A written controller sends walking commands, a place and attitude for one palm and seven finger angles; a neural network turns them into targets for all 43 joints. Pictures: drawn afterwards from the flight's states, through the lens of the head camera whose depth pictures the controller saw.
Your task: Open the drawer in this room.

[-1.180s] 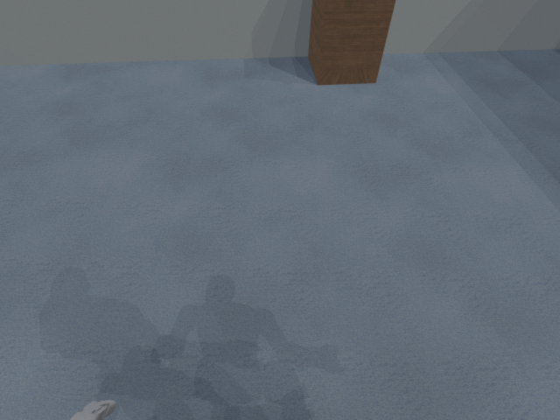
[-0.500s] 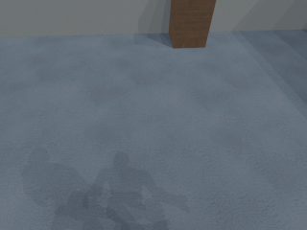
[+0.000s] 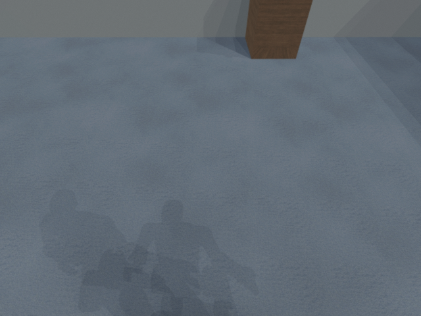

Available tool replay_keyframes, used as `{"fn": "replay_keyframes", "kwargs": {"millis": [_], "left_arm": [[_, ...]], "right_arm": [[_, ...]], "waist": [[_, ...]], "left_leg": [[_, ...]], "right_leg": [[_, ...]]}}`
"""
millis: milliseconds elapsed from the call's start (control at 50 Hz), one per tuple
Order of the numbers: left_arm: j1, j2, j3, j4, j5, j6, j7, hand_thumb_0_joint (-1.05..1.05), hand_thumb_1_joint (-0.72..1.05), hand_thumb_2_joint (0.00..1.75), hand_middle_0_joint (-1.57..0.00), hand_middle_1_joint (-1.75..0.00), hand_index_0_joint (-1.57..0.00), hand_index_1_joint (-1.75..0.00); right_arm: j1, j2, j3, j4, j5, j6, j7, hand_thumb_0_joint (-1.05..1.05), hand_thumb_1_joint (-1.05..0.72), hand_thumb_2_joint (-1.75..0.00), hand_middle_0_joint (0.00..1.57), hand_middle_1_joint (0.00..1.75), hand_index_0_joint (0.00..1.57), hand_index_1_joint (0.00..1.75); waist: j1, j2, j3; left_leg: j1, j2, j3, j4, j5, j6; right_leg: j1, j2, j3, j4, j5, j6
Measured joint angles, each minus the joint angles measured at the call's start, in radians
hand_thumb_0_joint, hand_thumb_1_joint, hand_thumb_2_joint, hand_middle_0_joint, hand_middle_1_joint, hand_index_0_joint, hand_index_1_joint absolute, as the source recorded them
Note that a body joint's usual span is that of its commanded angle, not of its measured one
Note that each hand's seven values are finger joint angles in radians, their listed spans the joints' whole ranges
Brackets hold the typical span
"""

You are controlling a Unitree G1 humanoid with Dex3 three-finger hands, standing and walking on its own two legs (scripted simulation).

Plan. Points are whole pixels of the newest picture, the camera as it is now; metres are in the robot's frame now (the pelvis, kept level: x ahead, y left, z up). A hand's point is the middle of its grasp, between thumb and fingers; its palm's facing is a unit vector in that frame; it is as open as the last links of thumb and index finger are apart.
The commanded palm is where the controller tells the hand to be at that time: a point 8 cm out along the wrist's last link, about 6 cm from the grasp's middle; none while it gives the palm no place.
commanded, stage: turn or walk to find it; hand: left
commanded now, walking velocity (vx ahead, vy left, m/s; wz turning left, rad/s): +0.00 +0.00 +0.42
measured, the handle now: out of the picture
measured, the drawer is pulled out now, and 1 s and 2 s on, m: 0.00 0.00 0.00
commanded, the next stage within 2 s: stand and wait in 0.74 s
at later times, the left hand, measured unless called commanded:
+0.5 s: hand out of the picture +0.04 +0.22 -0.15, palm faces +0.19 -0.94 -0.27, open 7.4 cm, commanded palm none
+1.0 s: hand out of the picture -0.14 +0.16 -0.18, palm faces +0.44 -0.88 -0.20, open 7.4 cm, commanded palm none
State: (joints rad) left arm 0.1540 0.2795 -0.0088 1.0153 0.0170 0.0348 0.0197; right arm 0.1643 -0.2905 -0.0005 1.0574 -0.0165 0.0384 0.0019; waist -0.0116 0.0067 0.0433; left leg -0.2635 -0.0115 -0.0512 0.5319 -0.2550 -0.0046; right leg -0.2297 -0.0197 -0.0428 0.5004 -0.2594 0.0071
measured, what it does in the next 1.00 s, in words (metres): steps on the spot, turning left: right foot, then left foot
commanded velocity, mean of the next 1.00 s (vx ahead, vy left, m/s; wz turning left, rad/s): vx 0.00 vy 0.00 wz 0.30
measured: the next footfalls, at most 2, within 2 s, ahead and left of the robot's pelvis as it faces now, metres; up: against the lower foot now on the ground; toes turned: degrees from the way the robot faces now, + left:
right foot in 0.56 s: +0.02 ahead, -0.12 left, +0.00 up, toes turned +14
left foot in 0.98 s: -0.07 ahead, +0.12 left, +0.00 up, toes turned +28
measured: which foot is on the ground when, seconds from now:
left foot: down 0.00-0.56, up 0.58-0.96, down 0.98-1.00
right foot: down 0.00-0.12, up 0.14-0.54, down 0.56-1.00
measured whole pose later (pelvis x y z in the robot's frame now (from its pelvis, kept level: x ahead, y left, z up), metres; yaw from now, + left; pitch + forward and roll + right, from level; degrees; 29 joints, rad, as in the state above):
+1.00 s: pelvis -0.05 +0.00 -0.01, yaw +24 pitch +0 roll +0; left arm 0.34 0.19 0.02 1.00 0.03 0.02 0.03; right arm 0.16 -0.21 -0.04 1.00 -0.01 0.04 0.00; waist 0.04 -0.03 0.07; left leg -0.23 0.02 0.05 0.56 -0.30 -0.01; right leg -0.22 -0.09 -0.14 0.59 -0.35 0.02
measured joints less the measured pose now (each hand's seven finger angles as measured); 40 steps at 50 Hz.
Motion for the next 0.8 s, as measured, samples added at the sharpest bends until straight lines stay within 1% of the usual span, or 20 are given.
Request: {"fn": "replay_keyframes", "kwargs": {"millis": [60,80,120,140,180,200,240,280,340,420,480,500,540,560,600,640,680,720,760,800], "left_arm": [[0.016,-0.022,0.0,-0.022,0.004,0.005,0.002,0.01,0.91,0.9,-0.21,-0.3,-0.2,-0.3],[0.02,-0.026,0.002,-0.027,0.006,0.007,0.004,0.01,0.91,0.9,-0.21,-0.3,-0.2,-0.3],[0.034,-0.026,0.007,-0.035,0.005,0.013,0.005,0.01,0.91,0.9,-0.21,-0.3,-0.2,-0.3],[0.039,-0.027,0.011,-0.036,0.003,0.019,0.006,0.01,0.91,0.9,-0.21,-0.3,-0.2,-0.3],[0.038,-0.028,0.016,-0.033,0.003,0.034,0.009,0.01,0.91,0.9,-0.21,-0.3,-0.2,-0.3],[0.035,-0.029,0.02,-0.032,0.003,0.038,0.009,0.01,0.91,0.9,-0.21,-0.3,-0.2,-0.3],[0.029,-0.031,0.027,-0.036,0.004,0.037,0.006,0.01,0.91,0.9,-0.21,-0.3,-0.2,-0.3],[0.024,-0.034,0.034,-0.044,0.003,0.031,0.003,0.01,0.91,0.9,-0.21,-0.3,-0.2,-0.3],[0.016,-0.038,0.042,-0.054,0.001,0.026,0.003,0.01,0.91,0.9,-0.2,-0.3,-0.2,-0.3],[-0.002,-0.044,0.048,-0.067,-0.002,0.027,0.005,0.01,0.91,0.9,-0.2,-0.3,-0.2,-0.3],[-0.012,-0.053,0.048,-0.083,-0.006,0.022,0.007,0.01,0.91,0.9,-0.2,-0.3,-0.2,-0.3],[-0.012,-0.056,0.047,-0.089,-0.007,0.018,0.008,0.01,0.91,0.9,-0.2,-0.3,-0.2,-0.3],[-0.004,-0.06,0.046,-0.102,-0.008,0.008,0.008,0.01,0.91,0.9,-0.2,-0.3,-0.2,-0.3],[0.004,-0.06,0.045,-0.109,-0.004,0.0,0.009,0.01,0.91,0.9,-0.2,-0.3,-0.2,-0.3],[0.018,-0.074,0.038,-0.11,0.004,-0.004,0.012,0.01,0.91,0.9,-0.2,-0.3,-0.2,-0.3],[0.042,-0.083,0.033,-0.113,0.005,-0.004,0.014,0.01,0.91,0.9,-0.2,-0.3,-0.2,-0.3],[0.065,-0.087,0.031,-0.109,0.004,-0.005,0.014,0.01,0.91,0.9,-0.21,-0.3,-0.2,-0.3],[0.084,-0.089,0.029,-0.105,0.004,-0.009,0.012,0.01,0.91,0.9,-0.21,-0.3,-0.2,-0.3],[0.098,-0.092,0.028,-0.1,0.005,-0.013,0.012,0.01,0.91,0.9,-0.21,-0.3,-0.2,-0.3],[0.111,-0.096,0.026,-0.097,0.007,-0.018,0.011,0.01,0.91,0.9,-0.21,-0.3,-0.2,-0.3]], "right_arm": [[0.023,0.024,-0.007,-0.018,0.002,0.009,0.003,0.0,-0.91,-0.9,0.2,0.3,0.2,0.3],[0.028,0.034,-0.009,-0.02,0.002,0.01,0.003,0.0,-0.91,-0.9,0.2,0.3,0.2,0.3],[0.039,0.06,-0.01,-0.025,0.001,0.01,0.007,0.0,-0.91,-0.9,0.2,0.3,0.2,0.3],[0.047,0.07,-0.01,-0.033,-0.001,0.005,0.009,0.0,-0.91,-0.9,0.2,0.3,0.2,0.3],[0.057,0.09,-0.012,-0.047,-0.003,-0.005,0.005,0.0,-0.9,-0.9,0.2,0.3,0.2,0.3],[0.063,0.098,-0.012,-0.052,-0.002,-0.008,0.001,0.0,-0.9,-0.9,0.2,0.3,0.2,0.3],[0.072,0.109,-0.012,-0.058,-0.002,-0.01,-0.005,0.0,-0.9,-0.9,0.2,0.3,0.2,0.3],[0.077,0.112,-0.015,-0.061,-0.003,-0.01,-0.009,0.0,-0.9,-0.9,0.21,0.3,0.2,0.3],[0.082,0.11,-0.023,-0.067,-0.004,-0.009,-0.013,0.0,-0.9,-0.9,0.21,0.3,0.2,0.3],[0.086,0.099,-0.037,-0.077,-0.007,-0.004,-0.016,0.0,-0.9,-0.9,0.21,0.3,0.2,0.3],[0.086,0.084,-0.047,-0.083,-0.01,0.005,-0.014,0.0,-0.9,-0.9,0.21,0.3,0.2,0.3],[0.086,0.079,-0.051,-0.084,-0.011,0.008,-0.012,0.0,-0.9,-0.9,0.21,0.3,0.2,0.3],[0.087,0.068,-0.058,-0.089,-0.008,0.015,-0.008,0.0,-0.9,-0.9,0.21,0.3,0.2,0.3],[0.088,0.063,-0.062,-0.094,-0.005,0.019,-0.005,0.0,-0.9,-0.9,0.21,0.3,0.2,0.3],[0.082,0.047,-0.075,-0.092,-0.007,0.029,-0.004,0.0,-0.9,-0.9,0.2,0.3,0.2,0.3],[0.082,0.034,-0.083,-0.092,-0.011,0.036,0.001,0.0,-0.9,-0.9,0.2,0.3,0.2,0.3],[0.081,0.025,-0.087,-0.091,-0.011,0.038,0.007,0.0,-0.91,-0.9,0.2,0.3,0.2,0.3],[0.083,0.021,-0.089,-0.09,-0.01,0.038,0.011,0.0,-0.91,-0.9,0.2,0.3,0.2,0.3],[0.085,0.019,-0.088,-0.086,-0.009,0.041,0.012,0.0,-0.91,-0.9,0.2,0.3,0.2,0.3],[0.083,0.021,-0.084,-0.077,-0.009,0.046,0.01,0.0,-0.91,-0.9,0.2,0.3,0.19,0.3]], "waist": [[-0.008,0.0,0.015],[-0.007,-0.01,0.022],[0.002,-0.048,0.029],[0.004,-0.057,0.027],[0.0,-0.059,0.03],[-0.004,-0.057,0.031],[-0.007,-0.048,0.032],[-0.008,-0.036,0.03],[-0.013,-0.021,0.024],[-0.028,-0.003,0.015],[-0.034,0.014,0.007],[-0.034,0.019,0.004],[-0.03,0.023,-0.007],[-0.025,0.023,-0.013],[-0.02,0.045,-0.011],[-0.018,0.049,-0.016],[-0.016,0.046,-0.017],[-0.018,0.041,-0.016],[-0.017,0.035,-0.014],[-0.011,0.027,-0.011]], "left_leg": [[-0.039,0.012,0.029,0.081,-0.047,0.0],[-0.043,0.008,0.035,0.095,-0.05,0.006],[-0.038,-0.018,0.049,0.095,-0.047,0.034],[-0.042,-0.026,0.051,0.096,-0.046,0.044],[-0.044,-0.03,0.042,0.076,-0.032,0.054],[-0.042,-0.031,0.033,0.054,-0.016,0.053],[-0.038,-0.033,0.013,0.006,0.019,0.057],[-0.035,-0.034,-0.005,-0.035,0.05,0.058],[-0.035,-0.041,-0.03,-0.076,0.084,0.055],[-0.044,-0.055,-0.068,-0.099,0.113,0.047],[-0.057,-0.066,-0.099,-0.098,0.127,0.033],[-0.063,-0.07,-0.108,-0.095,0.13,0.027],[-0.08,-0.084,-0.121,-0.073,0.128,0.012],[-0.1,-0.09,-0.119,-0.038,0.107,0.006],[-0.164,-0.086,-0.095,0.137,-0.062,-0.009],[-0.225,-0.08,-0.056,0.333,-0.122,-0.016],[-0.26,-0.058,-0.023,0.484,-0.105,-0.027],[-0.273,-0.031,-0.004,0.579,-0.076,-0.038],[-0.267,-0.006,0.005,0.618,-0.061,-0.049],[-0.244,0.016,0.014,0.606,-0.07,-0.057]], "right_leg": [[-0.013,-0.014,-0.033,0.048,-0.029,0.007],[-0.016,-0.025,-0.039,0.069,-0.041,0.012],[-0.03,-0.055,-0.03,0.113,-0.065,0.024],[-0.05,-0.059,-0.026,0.159,-0.106,0.03],[-0.108,-0.038,0.004,0.318,-0.212,0.033],[-0.135,-0.027,0.015,0.392,-0.23,0.033],[-0.173,-0.014,0.024,0.486,-0.223,0.036],[-0.19,-0.009,0.029,0.516,-0.206,0.042],[-0.184,-0.006,0.039,0.487,-0.198,0.051],[-0.147,0.003,0.055,0.388,-0.208,0.054],[-0.099,0.017,0.06,0.269,-0.197,0.049],[-0.078,0.021,0.059,0.218,-0.179,0.046],[-0.018,0.024,0.052,0.077,-0.104,0.039],[0.007,0.021,0.049,0.012,-0.084,0.02],[0.008,0.024,0.026,0.026,-0.063,-0.018],[0.025,0.012,0.004,0.015,-0.051,-0.031],[0.046,0.002,-0.013,-0.007,-0.04,-0.034],[0.061,-0.007,-0.035,-0.02,-0.036,-0.035],[0.069,-0.014,-0.059,-0.024,-0.038,-0.035],[0.068,-0.023,-0.079,-0.02,-0.043,-0.034]]}}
